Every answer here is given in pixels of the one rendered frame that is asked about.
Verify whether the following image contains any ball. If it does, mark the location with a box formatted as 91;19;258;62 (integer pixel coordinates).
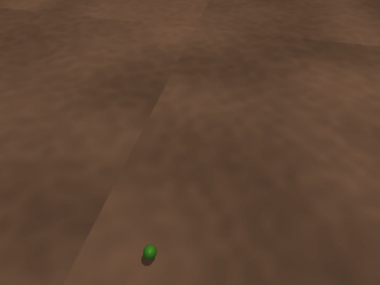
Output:
143;245;157;259

